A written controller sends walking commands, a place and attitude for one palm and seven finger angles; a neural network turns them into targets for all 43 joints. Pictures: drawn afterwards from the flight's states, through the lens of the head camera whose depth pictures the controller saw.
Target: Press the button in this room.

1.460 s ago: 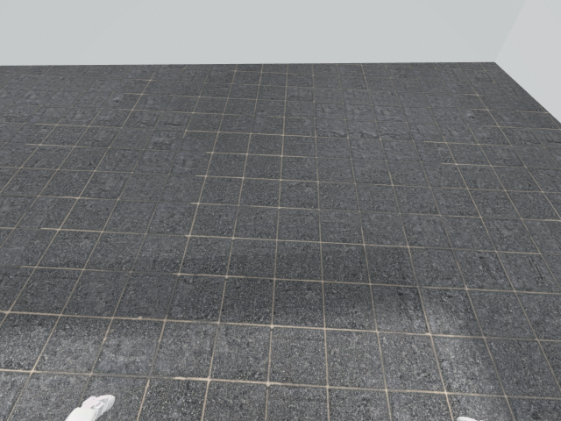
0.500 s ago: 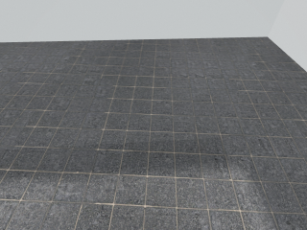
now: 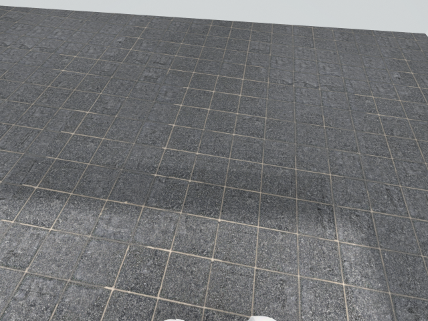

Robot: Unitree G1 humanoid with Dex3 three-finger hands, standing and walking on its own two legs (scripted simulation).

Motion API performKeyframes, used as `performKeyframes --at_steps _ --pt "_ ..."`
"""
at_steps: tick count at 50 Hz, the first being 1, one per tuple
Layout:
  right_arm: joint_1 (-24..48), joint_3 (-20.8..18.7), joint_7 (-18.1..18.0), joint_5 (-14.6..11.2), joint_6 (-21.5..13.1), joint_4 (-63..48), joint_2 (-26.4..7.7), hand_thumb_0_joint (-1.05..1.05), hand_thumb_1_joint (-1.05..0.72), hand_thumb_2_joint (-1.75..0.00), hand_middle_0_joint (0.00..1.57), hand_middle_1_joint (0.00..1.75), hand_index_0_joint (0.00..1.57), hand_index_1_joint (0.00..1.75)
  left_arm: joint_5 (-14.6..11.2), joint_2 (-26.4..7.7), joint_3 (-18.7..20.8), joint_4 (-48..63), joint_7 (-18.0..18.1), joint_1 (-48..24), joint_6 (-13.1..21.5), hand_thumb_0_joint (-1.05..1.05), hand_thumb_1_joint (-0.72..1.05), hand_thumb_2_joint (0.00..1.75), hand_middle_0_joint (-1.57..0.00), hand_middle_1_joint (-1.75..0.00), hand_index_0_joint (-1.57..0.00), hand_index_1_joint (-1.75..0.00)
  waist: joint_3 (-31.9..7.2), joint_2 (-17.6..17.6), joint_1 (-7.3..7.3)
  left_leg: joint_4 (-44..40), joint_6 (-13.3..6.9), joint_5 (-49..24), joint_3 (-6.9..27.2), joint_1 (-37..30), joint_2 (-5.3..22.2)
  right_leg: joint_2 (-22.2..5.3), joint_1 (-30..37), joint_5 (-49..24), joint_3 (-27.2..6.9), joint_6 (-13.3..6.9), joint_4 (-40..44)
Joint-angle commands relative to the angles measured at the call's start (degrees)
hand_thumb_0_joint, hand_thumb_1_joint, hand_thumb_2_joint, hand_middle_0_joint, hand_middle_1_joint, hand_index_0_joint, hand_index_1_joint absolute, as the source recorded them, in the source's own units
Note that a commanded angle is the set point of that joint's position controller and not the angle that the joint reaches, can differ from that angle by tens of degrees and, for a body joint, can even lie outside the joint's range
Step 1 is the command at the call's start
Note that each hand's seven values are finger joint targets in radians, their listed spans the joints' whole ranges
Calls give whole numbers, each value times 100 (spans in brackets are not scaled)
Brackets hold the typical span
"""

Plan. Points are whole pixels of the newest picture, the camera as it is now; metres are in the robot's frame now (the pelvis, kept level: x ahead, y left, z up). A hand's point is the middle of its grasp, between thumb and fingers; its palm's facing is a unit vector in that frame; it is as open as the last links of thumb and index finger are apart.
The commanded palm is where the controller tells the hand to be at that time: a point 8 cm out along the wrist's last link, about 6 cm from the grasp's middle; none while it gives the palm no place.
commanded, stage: turn or walk to find it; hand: left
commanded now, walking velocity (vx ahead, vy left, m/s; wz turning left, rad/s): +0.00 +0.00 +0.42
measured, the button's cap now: out of the picture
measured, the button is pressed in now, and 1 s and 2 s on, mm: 0 0 0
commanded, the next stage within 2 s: none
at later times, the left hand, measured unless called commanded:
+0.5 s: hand out of the picture -0.04 +0.16 -0.16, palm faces +0.28 -0.93 -0.26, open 7.4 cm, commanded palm none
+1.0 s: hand out of the picture -0.05 +0.21 -0.15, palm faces +0.45 -0.85 -0.26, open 7.4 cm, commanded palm none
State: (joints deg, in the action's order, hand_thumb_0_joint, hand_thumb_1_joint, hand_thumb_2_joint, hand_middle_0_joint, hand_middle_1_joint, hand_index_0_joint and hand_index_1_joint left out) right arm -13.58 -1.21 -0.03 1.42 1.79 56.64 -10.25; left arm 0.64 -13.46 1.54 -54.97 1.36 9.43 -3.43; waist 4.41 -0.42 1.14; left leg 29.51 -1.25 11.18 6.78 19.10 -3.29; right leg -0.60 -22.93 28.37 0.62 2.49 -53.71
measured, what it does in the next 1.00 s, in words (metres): steps on the spot, turning left: right foot, then left foot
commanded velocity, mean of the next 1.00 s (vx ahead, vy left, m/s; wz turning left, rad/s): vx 0.00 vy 0.00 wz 0.42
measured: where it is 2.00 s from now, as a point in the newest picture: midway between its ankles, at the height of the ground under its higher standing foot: outside the picture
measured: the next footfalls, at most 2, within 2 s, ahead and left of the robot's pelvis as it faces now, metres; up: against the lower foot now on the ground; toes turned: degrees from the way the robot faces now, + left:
right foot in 0.16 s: +0.01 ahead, -0.14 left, +0.00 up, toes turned +5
left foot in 0.60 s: -0.05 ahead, +0.10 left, +0.00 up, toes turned +22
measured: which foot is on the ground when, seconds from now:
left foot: down 0.00-0.16, up 0.18-0.58, down 0.60-1.00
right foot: up 0.00-0.14, down 0.16-0.60, up 0.62-1.00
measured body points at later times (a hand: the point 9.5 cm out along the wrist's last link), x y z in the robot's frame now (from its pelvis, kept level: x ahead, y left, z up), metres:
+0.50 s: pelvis -0.03 -0.03 +0.00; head +0.00 -0.04 +0.45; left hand -0.05 +0.21 -0.14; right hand +0.10 -0.28 -0.15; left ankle -0.09 +0.10 -0.68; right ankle -0.03 -0.14 -0.74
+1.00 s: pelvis -0.05 -0.02 +0.00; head -0.04 -0.02 +0.45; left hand -0.08 +0.25 -0.13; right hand +0.10 -0.22 -0.15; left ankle -0.09 +0.08 -0.74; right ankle +0.01 -0.14 -0.70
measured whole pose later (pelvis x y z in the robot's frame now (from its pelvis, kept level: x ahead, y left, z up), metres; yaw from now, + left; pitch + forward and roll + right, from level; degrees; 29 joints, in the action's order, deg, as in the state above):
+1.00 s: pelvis -0.05 -0.02 +0.00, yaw +26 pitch -1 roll +0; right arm -12.5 -2.4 -0.1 1.6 1.9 54.7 -11.1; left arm 0.6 -13.0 3.4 -52.4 1.1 9.1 -3.5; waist 3.3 -0.1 1.0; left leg 27.3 -1.5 13.5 2.8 12.6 -2.7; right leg -3.5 -22.1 24.5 1.0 4.9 -48.6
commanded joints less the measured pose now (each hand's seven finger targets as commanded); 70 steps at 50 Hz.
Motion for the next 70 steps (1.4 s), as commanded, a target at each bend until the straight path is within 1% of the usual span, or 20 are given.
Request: performKeyframes --at_steps 1,6,7,8,9,13,23,27,29,30,31,38,46,52,53,54,55,58,61,70 --pt "-328 -443 -157 6 -79 -342 -1394 0 -90 -90 20 30 20 30 -45 -348 151 532 32 -4 204 0 90 90 -20 -30 -20 -30 -983 872 99 -833 -987 -2038 1869 -1193 1393 41 -41 44 -101 16 706" --pt "-55 -508 -81 -45 1 -520 -1275 0 -90 -90 20 30 20 30 -55 -471 242 425 72 691 245 0 90 90 -20 -30 -20 -30 -1052 776 -212 -489 -439 -976 1628 -126 839 99 1696 -1330 48 -20 3005" --pt "-5 -488 -40 -89 17 -581 -1038 0 -90 -90 20 30 20 30 8 -800 317 391 98 854 279 0 90 90 -20 -30 -20 -30 -990 20 -289 89 -113 53 1133 819 469 -581 2474 -1326 -491 -211 3510" --pt "31 -445 -37 -88 15 -738 -673 0 -90 -90 20 30 20 30 108 -1310 426 452 130 834 314 0 90 90 -20 -30 -20 -30 -620 -1598 -340 1577 315 1549 -72 2004 -262 -2209 2566 -1014 -2217 -762 4012" --pt "308 -518 -41 7 20 -773 -976 0 -90 -90 20 30 20 30 57 -1276 357 582 133 636 302 0 90 90 -20 -30 -20 -30 -370 -1304 -393 2620 295 1977 -44 1744 -24 -2602 1427 -1589 -2258 -1058 4008" --pt "-181 -510 81 -14 142 -375 -831 0 -90 -90 20 30 20 30 58 -734 235 767 106 -132 393 0 90 90 -20 -30 -20 -30 60 -778 154 3987 374 878 -299 1356 273 -1556 787 -2412 -674 -920 3709" --pt "797 -300 67 -71 92 -603 -663 0 -90 -90 20 30 20 30 133 -965 322 373 104 1113 385 0 90 90 -20 -30 -20 -30 -299 -1022 -407 2045 492 1479 -921 958 448 -1800 2025 -4740 -193 -1143 2990" --pt "440 -271 44 -111 -5 -532 -693 0 -90 -90 20 30 20 30 123 -1106 394 344 101 901 352 0 90 90 -20 -30 -20 -30 -689 -1130 -228 487 350 1021 -1166 -61 362 -1799 1964 -4988 71 -908 2401" --pt "-134 -352 33 -64 -115 -387 -1089 0 -90 -90 20 30 20 30 26 -943 363 388 73 835 317 0 90 90 -20 -30 -20 -30 -1152 -240 104 -836 144 -929 -782 -1672 768 -1439 1097 -3871 606 -386 1160" --pt "-357 -478 2 -42 -158 -386 -1669 0 -90 -90 20 30 20 30 -14 -546 295 588 24 843 294 0 90 90 -20 -30 -20 -30 -1268 1532 170 -813 -503 -3441 1124 -2629 2301 -617 -614 -227 831 71 8" --pt "-580 -512 -31 -100 -90 -300 -1826 0 -90 -90 20 30 20 30 36 -484 209 677 67 598 220 0 90 90 -20 -30 -20 -30 -1297 1488 246 -655 -1055 -4743 1250 -2326 2715 -486 -703 1011 307 103 -580" --pt "131 -355 -158 -62 -182 -491 -1245 0 -90 -90 20 30 20 30 25 -491 290 365 -34 454 148 0 90 90 -20 -30 -20 -30 -609 653 -66 -830 -799 -3528 287 -1550 1660 -532 -729 -474 60 253 -1088" --pt "-38 -437 -113 -4 -126 -497 -1262 0 -90 -90 20 30 20 30 9 -356 288 622 -12 -7 122 0 90 90 -20 -30 -20 -30 -393 845 58 -1014 -938 -2217 876 -1110 1607 -352 -346 -367 74 261 181" --pt "208 -489 -62 -11 -57 -611 -1265 0 -90 -90 20 30 20 30 -25 -398 303 580 22 534 241 0 90 90 -20 -30 -20 -30 -503 652 -256 -514 -644 -1406 1125 -41 1304 -102 1351 -1331 160 115 2367" --pt "190 -483 -40 -44 -65 -622 -1142 0 -90 -90 20 30 20 30 -2 -531 339 564 38 736 303 0 90 90 -20 -30 -20 -30 -673 328 -349 -104 -372 -803 910 305 1009 -349 1959 -1777 0 92 3134" --pt "-32 -418 -8 -99 -67 -676 -732 0 -90 -90 20 30 20 30 93 -1037 432 583 92 799 377 0 90 90 -20 -30 -20 -30 -800 -1176 -331 1055 45 754 160 1244 327 -1640 2687 -1781 -1246 -272 3703" --pt "30 -436 -37 -48 -37 -792 -696 0 -90 -90 20 30 20 30 82 -1343 444 663 87 805 357 0 90 90 -20 -30 -20 -30 -648 -1868 -388 2334 267 2226 -335 1522 -92 -2677 2053 -2379 -2169 -836 3859" --pt "-67 -546 55 19 176 -445 -897 0 -90 -90 20 30 20 30 39 -839 353 886 91 -24 318 0 90 90 -20 -30 -20 -30 -1 -1010 -53 3966 264 1270 -160 1144 317 -1951 469 -452 -1271 -764 4304" --pt "-443 -496 97 24 187 -224 -751 0 -90 -90 20 30 20 30 22 -582 255 852 66 -68 395 0 90 90 -20 -30 -20 -30 -67 -835 94 4215 424 629 -402 1208 390 -1518 801 -1307 -305 -667 4028" --pt "253 -380 74 -18 169 -312 -641 0 -90 -90 20 30 20 30 102 -783 341 416 106 829 388 0 90 90 -20 -30 -20 -30 -324 -773 -346 2679 543 1382 -729 1022 626 -1996 1704 -2408 -200 -1080 3709"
